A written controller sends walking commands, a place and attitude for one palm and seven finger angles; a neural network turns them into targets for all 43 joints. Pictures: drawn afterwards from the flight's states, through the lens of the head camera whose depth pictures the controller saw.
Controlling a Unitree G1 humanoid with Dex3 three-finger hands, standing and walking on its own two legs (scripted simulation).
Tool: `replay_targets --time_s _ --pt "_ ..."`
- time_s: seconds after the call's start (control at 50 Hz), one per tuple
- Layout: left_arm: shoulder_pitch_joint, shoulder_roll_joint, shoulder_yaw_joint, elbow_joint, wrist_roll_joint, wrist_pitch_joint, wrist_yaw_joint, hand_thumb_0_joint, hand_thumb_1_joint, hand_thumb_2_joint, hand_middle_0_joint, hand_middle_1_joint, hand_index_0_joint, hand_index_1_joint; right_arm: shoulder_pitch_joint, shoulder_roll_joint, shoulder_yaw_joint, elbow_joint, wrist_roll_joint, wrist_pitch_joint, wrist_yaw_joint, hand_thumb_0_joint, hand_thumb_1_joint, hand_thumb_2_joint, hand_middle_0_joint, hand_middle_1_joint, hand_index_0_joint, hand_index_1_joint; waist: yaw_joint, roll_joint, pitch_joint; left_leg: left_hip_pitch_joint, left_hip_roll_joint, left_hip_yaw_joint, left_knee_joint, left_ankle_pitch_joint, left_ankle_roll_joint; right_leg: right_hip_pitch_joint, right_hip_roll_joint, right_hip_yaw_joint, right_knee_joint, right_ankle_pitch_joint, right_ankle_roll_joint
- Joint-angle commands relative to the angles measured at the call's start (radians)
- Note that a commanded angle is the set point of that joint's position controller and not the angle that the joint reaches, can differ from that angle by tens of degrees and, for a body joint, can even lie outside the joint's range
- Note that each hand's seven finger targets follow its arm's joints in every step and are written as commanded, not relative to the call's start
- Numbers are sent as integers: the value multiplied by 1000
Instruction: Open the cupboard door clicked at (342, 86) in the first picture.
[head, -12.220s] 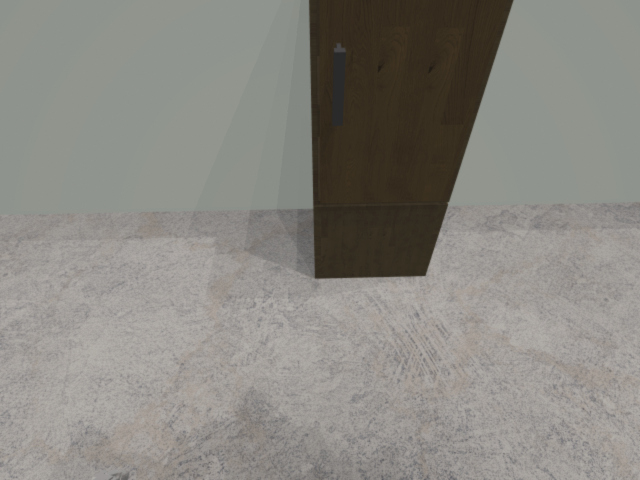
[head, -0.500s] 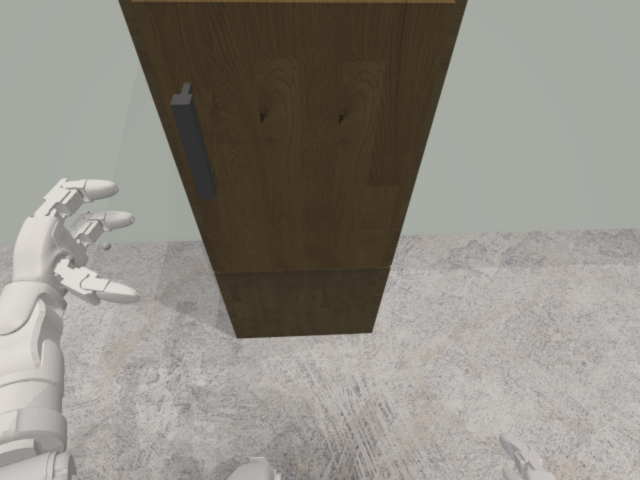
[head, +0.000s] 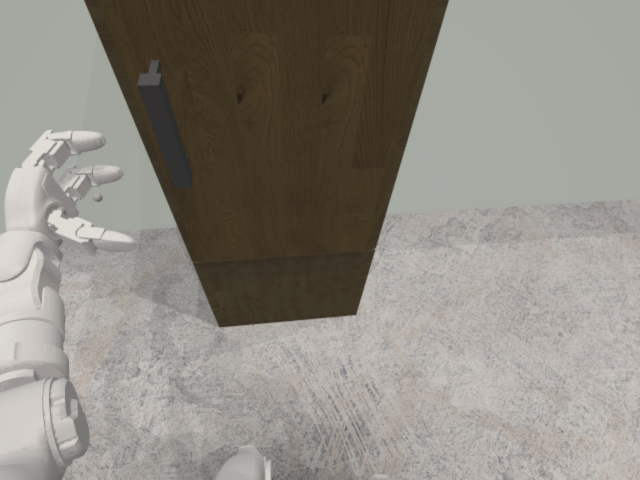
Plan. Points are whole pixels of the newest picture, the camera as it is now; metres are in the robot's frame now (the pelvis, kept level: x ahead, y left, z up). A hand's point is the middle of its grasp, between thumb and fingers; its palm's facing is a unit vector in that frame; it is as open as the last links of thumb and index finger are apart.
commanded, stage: move the hooked fingers beside the handle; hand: left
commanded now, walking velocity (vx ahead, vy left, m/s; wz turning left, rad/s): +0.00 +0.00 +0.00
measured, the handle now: (170, 128) +0.57 +0.22 +0.10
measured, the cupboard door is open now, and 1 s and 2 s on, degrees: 0 0 0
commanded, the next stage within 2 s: slide the fingers in behind the handle in 1.62 s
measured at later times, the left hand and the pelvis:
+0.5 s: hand (102, 161) +0.48 +0.29 +0.11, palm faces +0.11 -0.99 +0.01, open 14.0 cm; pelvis +0.00 +0.00 -0.01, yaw -1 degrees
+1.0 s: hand (107, 152) +0.51 +0.29 +0.10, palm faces +0.11 -0.99 +0.00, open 14.0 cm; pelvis +0.02 +0.01 -0.01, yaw -2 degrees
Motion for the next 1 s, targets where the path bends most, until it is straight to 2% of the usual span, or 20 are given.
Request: replay_targets --time_s 0.0,0.06,0.1,0.14,0.16,0.22,0.3,0.36,0.44,0.5,0.54,0.6,0.62,0.64,0.68,0.74,0.84,0.88,0.94,0.98 --pt "-412 338 58 -125 -11 -61 3 0 -500 300 -300 -1200 -300 -1200 60 -180 -64 -86 0 -12 -15 0 -900 -900 200 300 200 300 -5 55 -303 363 -49 -50 -93 122 31 -74 54 5 -126 216 -21" --pt "-508 371 65 -132 2 -86 2 0 -500 300 -300 -1200 -300 -1200 79 -182 -67 -74 -6 -2 -18 0 -900 -900 200 300 200 300 -20 70 -337 375 -48 -55 -75 134 34 -85 56 10 -116 216 -23" --pt "-515 369 56 -121 10 -102 -4 0 -500 300 -300 -1200 -300 -1200 85 -182 -67 -69 -6 3 -16 0 -900 -900 200 300 200 300 -22 127 -372 409 -46 -58 -65 165 28 -108 57 9 -105 230 -25" --pt "-527 356 45 -90 8 -106 -13 0 -500 300 -300 -1200 -300 -1200 90 -182 -69 -59 -7 8 -13 0 -900 -900 200 300 200 300 -32 122 -361 407 -44 -59 -58 158 28 -126 59 8 -109 220 -24" --pt "-533 367 53 -76 2 -108 -16 0 -500 300 -300 -1200 -300 -1200 101 -185 -68 -56 -10 12 -15 0 -900 -900 200 300 200 300 -33 82 -367 387 -46 -60 -52 161 33 -108 61 10 -106 229 -25" --pt "-577 419 60 8 20 -80 -26 0 -500 300 -300 -1200 -300 -1200 106 -193 -62 -51 -5 23 -18 0 -900 -900 200 300 200 300 -46 92 -315 319 -46 -56 -51 109 35 -131 56 16 -110 197 -18" --pt "-673 460 56 25 41 -82 -21 0 -500 300 -300 -1200 -300 -1200 124 -198 -60 -45 -9 28 -22 0 -900 -900 200 300 200 300 -76 113 -350 313 -41 -61 -28 106 38 -165 56 23 -100 181 -14" --pt "-703 473 67 27 45 -100 -19 0 -500 300 -300 -1200 -300 -1200 151 -199 -62 -37 -18 30 -21 0 -900 -900 200 300 200 300 -77 132 -406 350 -36 -70 -10 143 35 -181 62 17 -82 191 -19" --pt "-733 524 75 95 68 -76 -23 0 -500 300 -300 -1200 -300 -1200 170 -210 -58 -32 -17 42 -22 0 -900 -900 200 300 200 300 -85 139 -397 319 -30 -76 -1 135 34 -209 60 15 -76 179 -16" --pt "-776 501 44 97 84 -66 -15 0 -500 300 -300 -1200 -300 -1200 187 -207 -57 -28 -23 49 -19 0 -900 -900 200 300 200 300 -104 170 -409 353 -24 -87 6 153 31 -258 62 8 -70 176 -16" --pt "-780 558 87 118 89 -59 -5 0 -500 300 -300 -1200 -300 -1200 201 -215 -55 -28 -26 54 -18 0 -900 -900 200 300 200 300 -98 154 -418 330 -23 -87 9 149 31 -246 64 7 -69 171 -16" --pt "-812 580 90 112 102 -60 -1 0 -500 300 -300 -1200 -300 -1200 214 -213 -52 -29 -30 59 -14 0 -900 -900 200 300 200 300 -105 184 -452 341 -22 -83 25 184 33 -248 66 9 -63 196 -14" --pt "-775 606 116 128 109 -59 1 0 -500 300 -300 -1200 -300 -1200 222 -215 -53 -32 -30 64 -14 0 -900 -900 200 300 200 300 -91 178 -454 335 -20 -82 26 201 31 -236 68 7 -59 208 -16" --pt "-757 573 89 134 109 -53 -3 0 -500 300 -300 -1200 -300 -1200 222 -212 -51 -37 -30 68 -10 0 -900 -900 200 300 200 300 -96 184 -453 336 -22 -78 27 205 31 -242 70 5 -58 210 -15" --pt "-717 595 120 117 107 -60 -8 0 -500 300 -300 -1200 -300 -1200 232 -212 -54 -43 -33 76 -6 0 -900 -900 200 300 200 300 -74 192 -495 369 -19 -79 29 263 27 -223 74 0 -48 251 -18" --pt "-677 600 137 104 99 -52 -17 0 -500 300 -300 -1200 -300 -1200 233 -212 -57 -52 -32 90 -1 0 -900 -900 200 300 200 300 -68 176 -472 351 -19 -72 27 271 28 -209 78 -5 -50 269 -17" --pt "-697 577 135 43 91 -69 -11 0 -500 300 -300 -1200 -300 -1200 235 -210 -64 -51 -33 100 5 0 -900 -900 200 300 200 300 -76 187 -470 385 -17 -79 23 278 27 -228 84 -10 -53 260 -19" --pt "-705 547 119 -3 86 -86 -8 0 -500 300 -300 -1200 -300 -1200 232 -206 -66 -45 -34 99 8 0 -900 -900 200 300 200 300 -77 247 -501 455 -15 -85 27 324 21 -254 85 -12 -51 275 -24" --pt "-684 463 71 -18 75 -83 -9 0 -500 300 -300 -1200 -300 -1200 225 -199 -70 -42 -35 101 13 0 -900 -900 200 300 200 300 -79 245 -488 489 -13 -98 18 328 15 -273 87 -24 -55 256 -28" --pt "-663 448 66 48 71 -61 -4 0 -500 300 -300 -1200 -300 -1200 221 -200 -67 -36 -32 103 12 0 -900 -900 200 300 200 300 -87 189 -425 445 -14 -97 10 287 21 -277 84 -24 -67 242 -24"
